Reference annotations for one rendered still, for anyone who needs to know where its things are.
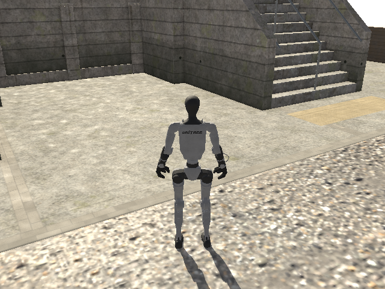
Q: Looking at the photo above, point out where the left robot hand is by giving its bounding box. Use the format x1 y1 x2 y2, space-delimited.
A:
156 166 170 178

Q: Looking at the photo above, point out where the right robot shin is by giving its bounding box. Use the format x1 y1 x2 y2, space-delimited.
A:
202 199 211 239

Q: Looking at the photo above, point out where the right robot upper arm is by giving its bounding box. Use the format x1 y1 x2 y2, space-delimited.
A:
205 122 221 154

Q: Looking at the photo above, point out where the robot left foot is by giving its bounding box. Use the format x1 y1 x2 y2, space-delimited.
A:
174 233 183 249

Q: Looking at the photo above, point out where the left robot upper arm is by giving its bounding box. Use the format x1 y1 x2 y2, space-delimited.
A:
163 122 180 155

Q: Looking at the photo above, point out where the robot left forearm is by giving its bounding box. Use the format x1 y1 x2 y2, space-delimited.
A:
158 146 169 168

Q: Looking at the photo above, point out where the robot right forearm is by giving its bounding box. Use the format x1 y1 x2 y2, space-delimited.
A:
215 146 226 169

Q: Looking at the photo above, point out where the right robot hand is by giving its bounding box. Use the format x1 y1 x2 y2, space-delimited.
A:
213 166 227 179

